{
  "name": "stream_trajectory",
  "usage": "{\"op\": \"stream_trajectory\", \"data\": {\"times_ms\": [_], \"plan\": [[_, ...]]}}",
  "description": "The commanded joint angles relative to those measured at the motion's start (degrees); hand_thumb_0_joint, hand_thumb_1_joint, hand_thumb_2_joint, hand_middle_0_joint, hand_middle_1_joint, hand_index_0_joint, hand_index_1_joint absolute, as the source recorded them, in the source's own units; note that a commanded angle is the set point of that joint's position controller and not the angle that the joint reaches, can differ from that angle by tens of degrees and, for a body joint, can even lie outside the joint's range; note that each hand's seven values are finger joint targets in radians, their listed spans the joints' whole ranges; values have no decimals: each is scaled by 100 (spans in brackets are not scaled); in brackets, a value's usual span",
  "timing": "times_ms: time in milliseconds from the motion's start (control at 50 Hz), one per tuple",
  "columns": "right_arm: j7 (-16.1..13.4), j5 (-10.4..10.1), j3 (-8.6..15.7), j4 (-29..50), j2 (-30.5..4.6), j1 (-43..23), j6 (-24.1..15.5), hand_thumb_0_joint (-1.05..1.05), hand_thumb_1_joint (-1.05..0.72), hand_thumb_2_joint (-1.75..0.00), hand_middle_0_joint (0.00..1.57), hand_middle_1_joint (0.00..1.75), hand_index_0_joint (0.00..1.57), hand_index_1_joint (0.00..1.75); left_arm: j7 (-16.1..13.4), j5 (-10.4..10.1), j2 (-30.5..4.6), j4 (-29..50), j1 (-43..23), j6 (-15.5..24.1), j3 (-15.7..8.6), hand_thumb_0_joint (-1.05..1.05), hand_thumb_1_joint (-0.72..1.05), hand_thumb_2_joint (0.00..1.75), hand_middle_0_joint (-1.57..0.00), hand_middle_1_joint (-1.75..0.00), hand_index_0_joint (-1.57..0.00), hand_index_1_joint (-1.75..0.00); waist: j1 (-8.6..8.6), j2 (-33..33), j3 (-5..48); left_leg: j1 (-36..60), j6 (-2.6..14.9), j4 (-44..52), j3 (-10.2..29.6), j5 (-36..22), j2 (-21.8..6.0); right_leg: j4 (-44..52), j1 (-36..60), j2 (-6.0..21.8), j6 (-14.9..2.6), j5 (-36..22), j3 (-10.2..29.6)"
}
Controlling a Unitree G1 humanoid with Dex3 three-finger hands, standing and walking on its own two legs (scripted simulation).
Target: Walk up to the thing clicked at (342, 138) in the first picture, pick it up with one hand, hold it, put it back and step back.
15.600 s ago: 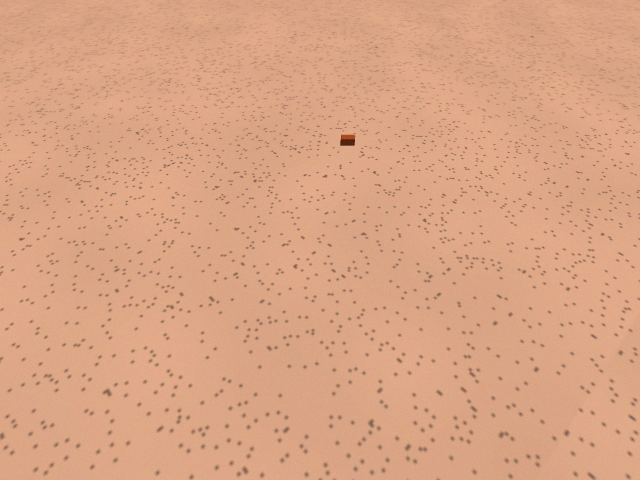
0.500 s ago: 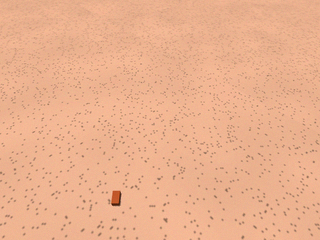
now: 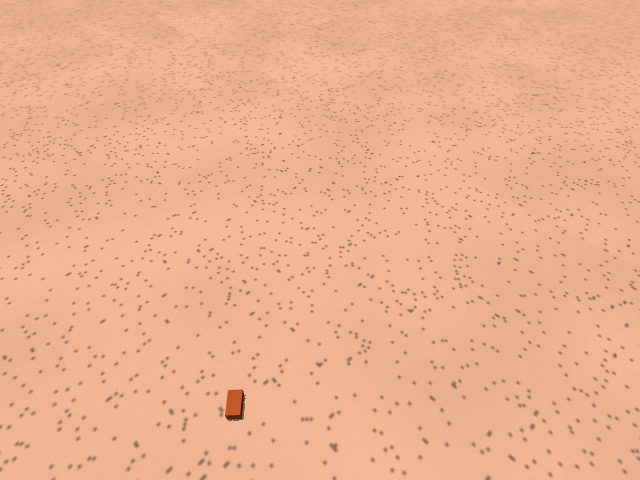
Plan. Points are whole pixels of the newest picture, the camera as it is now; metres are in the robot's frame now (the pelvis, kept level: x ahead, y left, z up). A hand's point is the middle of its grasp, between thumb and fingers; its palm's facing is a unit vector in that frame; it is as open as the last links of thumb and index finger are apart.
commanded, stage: stand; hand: left
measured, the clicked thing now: (234, 404) +0.49 +0.26 -0.76
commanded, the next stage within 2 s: none
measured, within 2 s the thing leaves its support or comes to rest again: neither
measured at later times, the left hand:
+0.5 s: hand out of the picture +0.09 +0.26 -0.15, palm faces -0.03 -0.94 -0.34, open 7.4 cm
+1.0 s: hand out of the picture +0.10 +0.26 -0.15, palm faces -0.03 -0.94 -0.34, open 7.4 cm
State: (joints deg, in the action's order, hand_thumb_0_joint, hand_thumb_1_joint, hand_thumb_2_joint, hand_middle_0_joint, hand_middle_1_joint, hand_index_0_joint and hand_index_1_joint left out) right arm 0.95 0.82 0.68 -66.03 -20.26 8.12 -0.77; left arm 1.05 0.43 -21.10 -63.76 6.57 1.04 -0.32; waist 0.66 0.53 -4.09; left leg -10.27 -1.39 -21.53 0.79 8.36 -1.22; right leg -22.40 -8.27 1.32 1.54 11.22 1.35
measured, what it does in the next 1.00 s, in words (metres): stands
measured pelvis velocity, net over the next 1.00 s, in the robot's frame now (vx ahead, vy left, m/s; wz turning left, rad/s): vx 0.02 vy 0.00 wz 0.00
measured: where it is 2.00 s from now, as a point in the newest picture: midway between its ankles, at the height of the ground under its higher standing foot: outside the picture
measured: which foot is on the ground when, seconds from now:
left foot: down 0.00-1.00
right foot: down 0.00-1.00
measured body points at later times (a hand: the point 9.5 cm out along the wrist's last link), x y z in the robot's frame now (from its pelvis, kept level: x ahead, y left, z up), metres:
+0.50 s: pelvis +0.02 +0.00 +0.00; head +0.02 +0.00 +0.45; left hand +0.10 +0.31 -0.13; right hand +0.11 -0.30 -0.13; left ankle +0.04 +0.13 -0.74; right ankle +0.01 -0.14 -0.74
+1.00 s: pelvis +0.02 +0.00 +0.00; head +0.02 +0.01 +0.45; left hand +0.10 +0.30 -0.13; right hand +0.10 -0.30 -0.13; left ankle +0.04 +0.13 -0.74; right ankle +0.01 -0.14 -0.74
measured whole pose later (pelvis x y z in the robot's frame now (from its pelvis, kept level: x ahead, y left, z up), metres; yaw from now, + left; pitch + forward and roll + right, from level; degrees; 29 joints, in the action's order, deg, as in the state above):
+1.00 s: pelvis +0.02 +0.00 +0.00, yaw +0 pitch -3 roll +0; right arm 0.5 0.4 0.2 -66.2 -20.3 4.8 -0.4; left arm 0.5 0.8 -20.1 -64.3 6.3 0.7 -0.2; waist 0.5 0.1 -3.0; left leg -8.2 -1.0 -19.7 0.7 9.0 -1.0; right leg -19.1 -5.5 1.7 2.0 11.1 1.3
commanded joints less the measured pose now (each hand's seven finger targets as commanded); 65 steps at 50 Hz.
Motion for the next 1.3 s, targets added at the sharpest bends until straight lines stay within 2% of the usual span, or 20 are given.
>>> {"op": "stream_trajectory", "data": {"times_ms": [0, 60, 120, 160, 260, 300, 320, 460, 520, 580, 620, 640, 680, 760, 800, 980, 1080, 1200, 1260, 1280], "plan": [[-91, -27, 223, 397, -1227, -512, -180, 0, -90, -90, 20, 30, 20, 30, -99, -28, -1207, 307, -232, 84, -204, 0, 90, 90, -20, -30, -20, -30, -126, -240, 636, 186, 218, 508, 605, -331, -623, 347, 185, 516, -251, -388, 451], [-97, -43, 216, 340, -1213, -468, -154, 0, -90, -90, 20, 30, 20, 30, -106, -27, -1219, 269, -283, 71, -196, 0, 90, 90, -20, -30, -20, -30, -65, -156, 526, 163, 194, 562, 592, -162, -597, 418, 77, 507, -243, -242, 444], [-102, -48, 226, 348, -1247, -572, -140, 0, -90, -90, 20, 30, 20, 30, -115, -16, -1190, 257, -265, 74, -182, 0, 90, 90, -20, -30, -20, -30, -74, -166, 622, 363, 212, 466, 544, -467, -602, 456, 62, 532, -233, -475, 440], [-94, -57, 205, 337, -1206, -565, -127, 0, -90, -90, 20, 30, 20, 30, -117, -8, -1179, 237, -265, 89, -172, 0, 90, 90, -20, -30, -20, -30, -45, -88, 554, 387, 210, 450, 527, -379, -584, 523, -23, 531, -200, -443, 439], [-101, -53, 205, 337, -1229, -627, -119, 0, -90, -90, 20, 30, 20, 30, -130, -14, -1139, 261, -319, 89, -167, 0, 90, 90, -20, -30, -20, -30, -24, -95, 628, 496, 216, 390, 476, -729, -623, 532, 48, 558, -191, -790, 438], [-101, -49, 202, 349, -1219, -653, -117, 0, -90, -90, 20, 30, 20, 30, -135, -12, -1152, 243, -304, 82, -185, 0, 90, 90, -20, -30, -20, -30, -26, -49, 587, 488, 212, 437, 480, -648, -620, 527, 37, 548, -179, -701, 417], [-101, -41, 213, 362, -1244, -688, -123, 0, -90, -90, 20, 30, 20, 30, -136, -8, -1133, 253, -287, 90, -178, 0, 90, 90, -20, -30, -20, -30, -42, -82, 705, 608, 215, 378, 456, -851, -630, 520, 71, 575, -189, -884, 430], [-82, -49, 218, 372, -1233, -754, -79, 0, -90, -90, 20, 30, 20, 30, -136, 1, -1124, 239, -299, 90, -179, 0, 90, 90, -20, -30, -20, -30, -28, 14, 451, 389, 216, 484, 486, -236, -585, 695, -21, 541, -169, -312, 406], [-83, -41, 218, 383, -1220, -747, -91, 0, -90, -90, 20, 30, 20, 30, -136, -2, -1164, 274, -310, 97, -193, 0, 90, 90, -20, -30, -20, -30, -34, 1, 598, 539, 207, 458, 463, -484, -597, 649, 26, 567, -192, -512, 415], [-78, -53, 202, 368, -1219, -732, -81, 0, -90, -90, 20, 30, 20, 30, -138, 1, -1149, 269, -312, 92, -185, 0, 90, 90, -20, -30, -20, -30, -15, -61, 512, 423, 211, 519, 488, -308, -585, 689, 38, 552, -178, -426, 394], [-74, -47, 215, 391, -1210, -764, -83, 0, -90, -90, 20, 30, 20, 30, -151, 10, -1199, 281, -307, 107, -201, 0, 90, 90, -20, -30, -20, -30, -15, 17, 658, 540, 218, 440, 465, -588, -587, 663, 88, 584, -191, -625, 407], [-74, -46, 201, 370, -1192, -715, -80, 0, -90, -90, 20, 30, 20, 30, -144, -13, -1176, 274, -298, 97, -194, 0, 90, 90, -20, -30, -20, -30, -25, 41, 580, 452, 204, 477, 463, -495, -581, 655, 90, 567, -193, -486, 388], [-79, -59, 204, 359, -1217, -754, -79, 0, -90, -90, 20, 30, 20, 30, -144, -8, -1145, 274, -246, 102, -181, 0, 90, 90, -20, -30, -20, -30, -50, -51, 668, 548, 227, 414, 465, -695, -598, 650, 147, 580, -195, -696, 386], [-91, -57, 197, 347, -1220, -707, -73, 0, -90, -90, 20, 30, 20, 30, -150, -2, -1173, 279, -239, 86, -196, 0, 90, 90, -20, -30, -20, -30, -48, -63, 633, 547, 216, 430, 440, -638, -582, 661, 122, 577, -201, -691, 395], [-98, -54, 195, 341, -1242, -683, -89, 0, -90, -90, 20, 30, 20, 30, -145, 0, -1146, 298, -222, 85, -187, 0, 90, 90, -20, -30, -20, -30, -56, -117, 738, 606, 211, 409, 437, -916, -606, 599, 196, 585, -204, -913, 362], [-98, -56, 183, 338, -1245, -591, -69, 0, -90, -90, 20, 30, 20, 30, -138, 1, -1100, 267, -194, 54, -175, 0, 90, 90, -20, -30, -20, -30, -52, -76, 394, 322, 218, 556, 473, -255, -571, 709, 81, 555, -198, -312, 361], [-100, -39, 174, 367, -1200, -549, -87, 0, -90, -90, 20, 30, 20, 30, -139, 4, -1173, 309, -242, 58, -207, 0, 90, 90, -20, -30, -20, -30, -36, -41, 483, 376, 214, 561, 477, -413, -580, 655, 148, 576, -218, -446, 365], [-106, -37, 202, 393, -1247, -606, -87, 0, -90, -90, 20, 30, 20, 30, -135, 18, -1137, 307, -168, 38, -201, 0, 90, 90, -20, -30, -20, -30, -64, -46, 451, 428, 210, 573, 484, -245, -575, 657, -6, 540, -237, -251, 353], [-99, -36, 205, 389, -1238, -543, -86, 0, -90, -90, 20, 30, 20, 30, -139, 20, -1150, 339, -168, 63, -190, 0, 90, 90, -20, -30, -20, -30, -38, 23, 579, 538, 231, 481, 450, -519, -585, 666, 58, 576, -226, -518, 382], [-95, -48, 192, 369, -1205, -528, -76, 0, -90, -90, 20, 30, 20, 30, -144, 10, -1157, 333, -175, 69, -188, 0, 90, 90, -20, -30, -20, -30, -29, 109, 465, 459, 213, 488, 467, -462, -572, 698, 21, 565, -213, -432, 376]]}}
